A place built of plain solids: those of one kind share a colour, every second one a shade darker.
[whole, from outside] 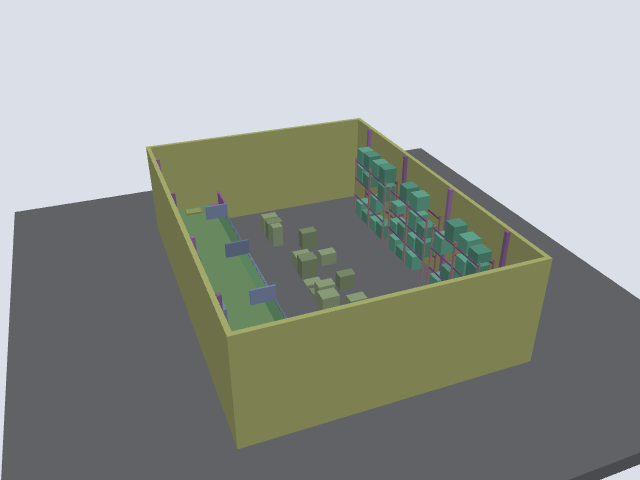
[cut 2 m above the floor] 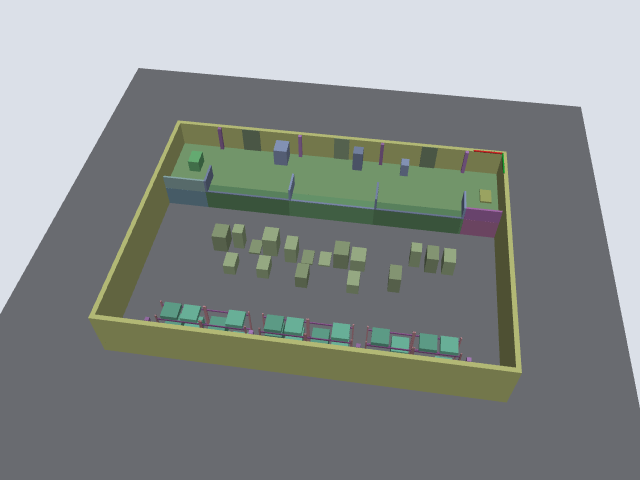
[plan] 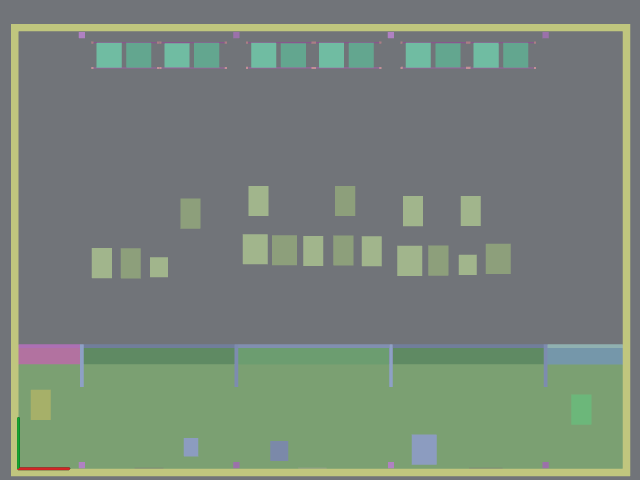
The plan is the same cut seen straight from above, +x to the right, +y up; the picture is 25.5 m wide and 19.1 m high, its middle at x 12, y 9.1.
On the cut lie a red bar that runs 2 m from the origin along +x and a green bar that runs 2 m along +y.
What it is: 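A goods hall 24.1 x 17.4 m, 7.2 m high, with one raised deck 1.60 m over the floor along its south wall; three loading bays of 6 m between partitions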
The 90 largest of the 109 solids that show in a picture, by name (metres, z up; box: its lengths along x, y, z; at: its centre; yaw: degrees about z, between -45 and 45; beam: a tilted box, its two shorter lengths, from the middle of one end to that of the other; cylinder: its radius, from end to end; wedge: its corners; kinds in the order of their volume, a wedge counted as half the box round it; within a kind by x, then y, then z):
{
 "wall_1": {"box": [0.3, 18.0, 7.25], "at": [-0.15, 8.7, 3.58]},
 "wall_2": {"box": [24.65, 0.3, 7.25], "at": [12.03, -0.15, 3.58]},
 "wall_3": {"box": [24.65, 0.3, 7.25], "at": [12.03, 17.55, 3.58]},
 "wall_4": {"box": [0.3, 18.0, 7.25], "at": [24.2, 8.7, 3.58]},
 "deck_inner_1": {"box": [24.05, 4.16, 1.65], "at": [12.03, 2.08, 0.78]},
 "rack_load_1": {"box": [1.0, 1.0, 1.29], "at": [3.61, 16.45, 0.65]},
 "rack_load_2": {"box": [1.0, 1.0, 1.24], "at": [3.61, 16.45, 3.92]},
 "rack_load_3": {"box": [1.0, 1.0, 1.09], "at": [3.61, 16.45, 5.4]},
 "rack_load_4": {"box": [1.0, 1.0, 0.89], "at": [4.79, 16.45, 0.45]},
 "rack_load_5": {"box": [1.0, 1.0, 0.99], "at": [4.79, 16.45, 3.8]},
 "rack_load_6": {"box": [1.0, 1.0, 1.14], "at": [4.79, 16.45, 5.42]},
 "rack_load_7": {"box": [1.0, 1.0, 0.99], "at": [6.31, 16.45, 0.5]},
 "rack_load_8": {"box": [1.0, 1.0, 1.19], "at": [6.31, 16.45, 2.35]},
 "rack_load_9": {"box": [1.0, 1.0, 1.09], "at": [6.31, 16.45, 5.4]},
 "rack_load_10": {"box": [1.0, 1.0, 1.14], "at": [7.49, 16.45, 0.57]},
 "rack_load_11": {"box": [1.0, 1.0, 1.24], "at": [7.49, 16.45, 3.92]},
 "rack_load_12": {"box": [1.0, 1.0, 1.14], "at": [7.49, 16.45, 5.42]},
 "rack_load_13": {"box": [1.0, 1.0, 1.12], "at": [9.76, 16.45, 0.56]},
 "rack_load_14": {"box": [1.0, 1.0, 0.74], "at": [9.76, 16.45, 2.12]},
 "rack_load_15": {"box": [1.0, 1.0, 0.69], "at": [9.76, 16.45, 3.65]},
 "rack_load_16": {"box": [1.0, 1.0, 0.82], "at": [10.94, 16.45, 0.41]},
 "rack_load_17": {"box": [1.0, 1.0, 1.04], "at": [10.94, 16.45, 2.27]},
 "rack_load_18": {"box": [1.0, 1.0, 1.09], "at": [10.94, 16.45, 5.4]},
 "rack_load_19": {"box": [1.0, 1.0, 1.14], "at": [12.46, 16.45, 0.57]},
 "rack_load_20": {"box": [1.0, 1.0, 0.92], "at": [12.46, 16.45, 2.21]},
 "rack_load_21": {"box": [1.0, 1.0, 1.19], "at": [12.46, 16.45, 3.9]},
 "rack_load_22": {"box": [1.0, 1.0, 1.09], "at": [12.46, 16.45, 5.4]},
 "rack_load_23": {"box": [1.0, 1.0, 1.19], "at": [13.64, 16.45, 2.35]},
 "rack_load_24": {"box": [1.0, 1.0, 0.84], "at": [13.64, 16.45, 3.72]},
 "rack_load_25": {"box": [1.0, 1.0, 1.24], "at": [15.91, 16.45, 0.62]},
 "rack_load_26": {"box": [1.0, 1.0, 1.19], "at": [15.91, 16.45, 3.9]},
 "rack_load_27": {"box": [1.0, 1.0, 0.92], "at": [17.09, 16.45, 2.21]},
 "rack_load_28": {"box": [1.0, 1.0, 1.14], "at": [17.09, 16.45, 5.42]},
 "rack_load_29": {"box": [1.0, 1.0, 0.69], "at": [18.61, 16.45, 2.1]},
 "rack_load_30": {"box": [1.0, 1.0, 0.99], "at": [18.61, 16.45, 3.8]},
 "rack_load_31": {"box": [1.0, 1.0, 0.94], "at": [18.61, 16.45, 5.32]},
 "rack_load_32": {"box": [1.0, 1.0, 0.74], "at": [19.79, 16.45, 2.12]},
 "rack_load_33": {"box": [1.0, 1.0, 1.29], "at": [19.79, 16.45, 3.95]},
 "rack_load_34": {"box": [1.0, 1.0, 0.69], "at": [19.79, 16.45, 5.2]},
 "strip_1": {"box": [6.0, 0.8, 1.65], "at": [5.6, 4.55, 0.78]},
 "strip_2": {"box": [6.0, 0.8, 1.65], "at": [11.75, 4.55, 0.78]},
 "strip_3": {"box": [6.0, 0.8, 1.65], "at": [17.9, 4.55, 0.78]},
 "below_1": {"box": [0.8, 1.2, 1.4], "at": [3.32, 8.18, 0.7]},
 "below_2": {"box": [0.8, 1.2, 1.5], "at": [4.47, 8.17, 0.75]},
 "below_3": {"box": [0.72, 0.8, 1.67], "at": [5.59, 8.02, 0.83]},
 "below_4": {"box": [0.8, 1.2, 1.44], "at": [6.85, 10.15, 0.72]},
 "below_5": {"box": [1.0, 1.2, 1.12], "at": [9.42, 8.73, 0.56]},
 "below_6": {"box": [0.8, 1.2, 0.94], "at": [9.55, 10.65, 0.47]},
 "below_7": {"box": [1.0, 1.2, 1.53], "at": [10.59, 8.69, 0.77]},
 "below_8": {"box": [0.8, 1.2, 0.14], "at": [11.73, 8.66, 0.07]},
 "below_9": {"box": [0.8, 1.2, 0.14], "at": [12.93, 8.68, 0.07]},
 "below_10": {"box": [0.8, 1.2, 1.12], "at": [13.0, 10.65, 0.56]},
 "below_11": {"box": [0.8, 1.2, 1.45], "at": [14.06, 8.65, 0.72]},
 "below_12": {"box": [1.0, 1.2, 1.67], "at": [15.57, 8.27, 0.83]},
 "below_13": {"box": [0.8, 1.2, 0.98], "at": [15.7, 10.25, 0.49]},
 "below_14": {"box": [0.8, 1.2, 0.14], "at": [16.71, 8.28, 0.07]},
 "below_15": {"box": [0.72, 0.8, 1.67], "at": [17.88, 8.11, 0.83]},
 "below_16": {"box": [0.8, 1.2, 0.89], "at": [18.0, 10.25, 0.45]},
 "below_17": {"box": [1.0, 1.2, 1.53], "at": [19.09, 8.35, 0.77]},
 "strip_ende_1": {"box": [3.0, 0.8, 1.65], "at": [22.55, 4.55, 0.78]},
 "column_1": {"box": [0.25, 0.25, 7.2], "at": [2.52, 0.14, 3.6]},
 "column_2": {"box": [0.25, 0.25, 7.2], "at": [2.52, 17.25, 3.6]},
 "column_3": {"box": [0.25, 0.25, 7.2], "at": [8.68, 0.14, 3.6]},
 "column_4": {"box": [0.25, 0.25, 7.2], "at": [8.68, 17.25, 3.6]},
 "column_5": {"box": [0.25, 0.25, 7.2], "at": [14.82, 0.14, 3.6]},
 "column_6": {"box": [0.25, 0.25, 7.2], "at": [14.82, 17.25, 3.6]},
 "column_7": {"box": [0.25, 0.25, 7.2], "at": [20.98, 0.14, 3.6]},
 "column_8": {"box": [0.25, 0.25, 7.2], "at": [20.98, 17.25, 3.6]},
 "strip_endw_1": {"box": [2.45, 0.8, 1.65], "at": [1.23, 4.55, 0.78]},
 "back_1": {"box": [0.58, 0.74, 1.07], "at": [6.87, 0.85, 2.13]},
 "back_2": {"box": [0.72, 0.8, 1.65], "at": [10.38, 0.7, 2.42]},
 "back_3": {"box": [1.0, 1.2, 1.4], "at": [16.15, 0.76, 2.3]},
 "screen_1": {"box": [0.15, 1.7, 1.1], "at": [2.52, 4.1, 2.15]},
 "screen_2": {"box": [0.15, 1.7, 1.1], "at": [8.68, 4.1, 2.15]},
 "screen_3": {"box": [0.15, 1.7, 1.1], "at": [14.82, 4.1, 2.15]},
 "screen_4": {"box": [0.15, 1.7, 1.1], "at": [20.98, 4.1, 2.15]},
 "ende_1": {"box": [0.8, 1.2, 0.95], "at": [22.4, 2.35, 2.08]},
 "end_face_ende_1": {"box": [3.0, 0.15, 1.1], "at": [22.55, 4.88, 2.15]},
 "end_face_endw_1": {"box": [2.45, 0.15, 1.1], "at": [1.23, 4.88, 2.15]},
 "door_back_1": {"box": [1.14, 0.05, 2.22], "at": [5.2, 0.03, 2.71]},
 "door_back_2": {"box": [1.14, 0.05, 2.22], "at": [11.7, 0.03, 2.71]},
 "door_back_3": {"box": [1.34, 0.05, 2.22], "at": [18.6, 0.03, 2.71]},
 "rack_1": {"box": [0.09, 0.09, 5.1], "at": [2.94, 15.95, 2.55]},
 "rack_2": {"box": [0.09, 0.09, 5.1], "at": [5.64, 15.95, 2.55]},
 "rack_3": {"box": [0.09, 0.09, 5.1], "at": [8.26, 15.95, 2.55]},
 "rack_4": {"box": [0.09, 0.09, 5.1], "at": [9.1, 15.95, 2.55]},
 "endw_1": {"box": [0.8, 1.2, 0.14], "at": [0.89, 2.54, 1.67]},
 "guard_kerb_1": {"box": [6.0, 0.15, 0.05], "at": [5.6, 4.88, 1.62]},
 "guard_kerb_2": {"box": [6.0, 0.15, 0.05], "at": [11.75, 4.88, 1.62]},
 "guard_kerb_3": {"box": [6.0, 0.15, 0.05], "at": [17.9, 4.88, 1.62]}
}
